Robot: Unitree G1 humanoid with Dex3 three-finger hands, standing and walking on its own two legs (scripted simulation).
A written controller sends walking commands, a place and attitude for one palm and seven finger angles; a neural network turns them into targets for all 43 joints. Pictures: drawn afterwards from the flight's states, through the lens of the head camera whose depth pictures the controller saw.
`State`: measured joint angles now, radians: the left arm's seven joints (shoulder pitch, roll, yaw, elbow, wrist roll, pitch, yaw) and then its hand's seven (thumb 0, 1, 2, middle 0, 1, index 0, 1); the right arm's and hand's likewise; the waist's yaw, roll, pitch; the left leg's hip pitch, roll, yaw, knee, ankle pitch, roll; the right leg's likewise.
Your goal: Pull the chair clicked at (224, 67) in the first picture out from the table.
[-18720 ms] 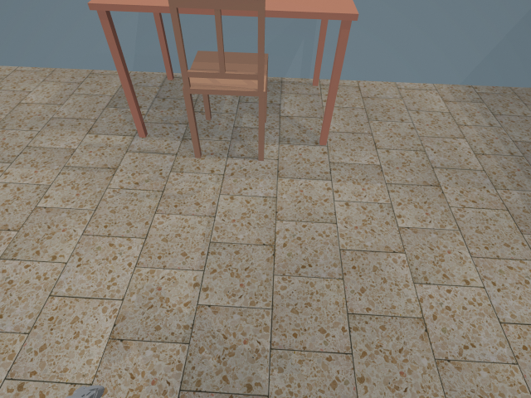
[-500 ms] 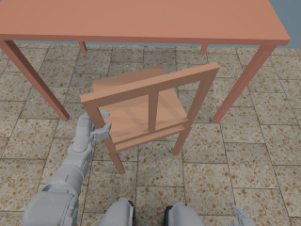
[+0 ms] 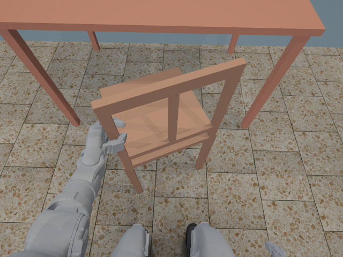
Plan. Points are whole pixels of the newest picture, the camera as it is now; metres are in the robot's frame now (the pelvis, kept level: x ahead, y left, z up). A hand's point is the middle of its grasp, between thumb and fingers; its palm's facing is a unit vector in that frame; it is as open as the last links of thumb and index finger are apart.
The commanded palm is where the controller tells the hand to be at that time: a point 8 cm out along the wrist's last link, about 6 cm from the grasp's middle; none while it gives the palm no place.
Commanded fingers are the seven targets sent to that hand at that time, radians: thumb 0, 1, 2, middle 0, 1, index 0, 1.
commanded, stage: step backward, pulling the chair out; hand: left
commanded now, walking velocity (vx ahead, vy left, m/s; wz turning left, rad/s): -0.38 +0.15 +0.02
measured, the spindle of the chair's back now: (172, 119) +0.48 +0.01 -0.09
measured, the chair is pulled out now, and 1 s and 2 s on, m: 0.20 0.30 0.41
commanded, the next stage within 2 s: none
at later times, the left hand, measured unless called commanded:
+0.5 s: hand (118, 167) +0.32 +0.14 -0.05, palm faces +0.09 -0.98 -0.19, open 5.8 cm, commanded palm +0.32 +0.19 -0.05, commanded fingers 0.00 0.90 0.90 -0.50 -1.45 -0.50 -1.45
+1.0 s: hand (114, 179) +0.28 +0.15 -0.05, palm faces +0.03 -0.99 -0.17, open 5.8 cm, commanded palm +0.29 +0.20 -0.05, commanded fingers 0.00 0.90 0.90 -0.50 -1.45 -0.50 -1.45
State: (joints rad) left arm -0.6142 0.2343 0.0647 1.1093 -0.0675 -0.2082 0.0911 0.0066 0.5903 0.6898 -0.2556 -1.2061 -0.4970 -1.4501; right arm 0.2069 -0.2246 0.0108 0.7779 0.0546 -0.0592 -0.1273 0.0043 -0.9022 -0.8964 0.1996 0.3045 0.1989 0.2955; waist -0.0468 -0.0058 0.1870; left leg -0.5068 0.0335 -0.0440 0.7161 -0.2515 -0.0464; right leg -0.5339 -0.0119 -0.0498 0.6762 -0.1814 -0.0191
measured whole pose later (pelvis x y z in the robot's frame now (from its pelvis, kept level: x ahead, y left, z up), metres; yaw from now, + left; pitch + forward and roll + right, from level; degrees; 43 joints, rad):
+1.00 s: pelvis -0.10 +0.02 +0.01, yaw +2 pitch +1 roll +1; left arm -0.64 0.18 0.02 1.10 -0.06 -0.16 0.10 0.01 0.60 0.68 -0.20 -1.20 -0.50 -1.45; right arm 0.15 -0.24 0.00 0.77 0.05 -0.02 -0.14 0.00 -0.90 -0.90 0.20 0.30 0.20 0.30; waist -0.05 -0.03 0.21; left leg -0.37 0.04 0.05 0.64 -0.28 -0.03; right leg -0.51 -0.07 -0.03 0.61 -0.14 0.02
